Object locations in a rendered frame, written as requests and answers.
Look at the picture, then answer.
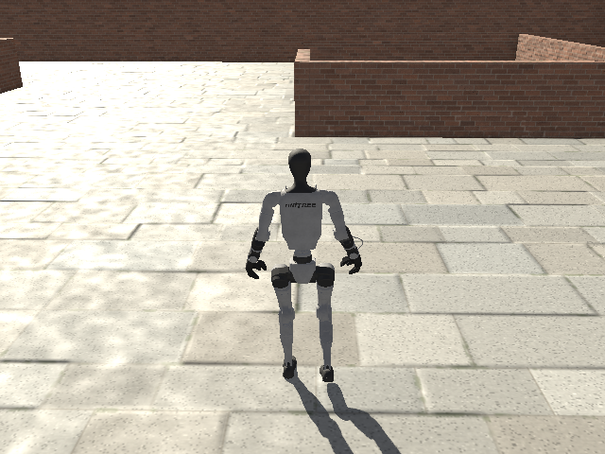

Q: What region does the left robot upper arm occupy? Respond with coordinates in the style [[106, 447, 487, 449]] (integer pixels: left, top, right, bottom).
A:
[[255, 190, 281, 242]]

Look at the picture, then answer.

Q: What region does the robot thigh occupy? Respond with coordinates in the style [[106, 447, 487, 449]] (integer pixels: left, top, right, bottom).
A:
[[316, 263, 335, 321], [271, 264, 295, 323]]

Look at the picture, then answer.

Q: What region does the right robot thigh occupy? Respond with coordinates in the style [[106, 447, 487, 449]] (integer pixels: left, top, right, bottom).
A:
[[316, 263, 335, 321]]

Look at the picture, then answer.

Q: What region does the left robot thigh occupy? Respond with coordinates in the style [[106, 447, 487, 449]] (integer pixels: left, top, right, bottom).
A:
[[271, 264, 295, 323]]

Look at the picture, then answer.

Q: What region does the robot right forearm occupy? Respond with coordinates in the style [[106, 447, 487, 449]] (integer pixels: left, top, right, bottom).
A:
[[339, 226, 359, 259]]

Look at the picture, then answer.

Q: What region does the robot left hand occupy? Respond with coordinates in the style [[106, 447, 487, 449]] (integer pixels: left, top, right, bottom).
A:
[[245, 259, 267, 279]]

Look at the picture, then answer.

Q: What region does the right robot upper arm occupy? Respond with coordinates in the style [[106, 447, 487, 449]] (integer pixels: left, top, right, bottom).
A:
[[320, 189, 349, 241]]

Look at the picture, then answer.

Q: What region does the robot left forearm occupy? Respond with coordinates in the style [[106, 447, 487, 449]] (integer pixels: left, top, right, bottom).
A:
[[248, 227, 266, 263]]

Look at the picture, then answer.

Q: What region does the robot right hand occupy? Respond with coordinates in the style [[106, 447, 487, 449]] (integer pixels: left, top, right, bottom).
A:
[[340, 255, 362, 274]]

